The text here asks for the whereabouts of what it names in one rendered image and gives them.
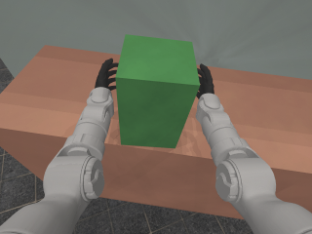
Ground left robot hand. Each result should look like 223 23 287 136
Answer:
95 58 119 91

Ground right robot hand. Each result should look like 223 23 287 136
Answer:
196 63 215 99

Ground carton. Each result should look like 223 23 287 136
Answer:
115 34 200 149

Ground robot left forearm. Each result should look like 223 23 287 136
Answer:
43 87 114 194

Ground pedestal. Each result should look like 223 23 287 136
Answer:
0 45 312 219

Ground robot right forearm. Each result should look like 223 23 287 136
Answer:
195 93 276 190

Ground robot right upper arm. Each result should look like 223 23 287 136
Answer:
215 157 312 234

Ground robot left upper arm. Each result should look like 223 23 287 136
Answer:
0 155 105 234

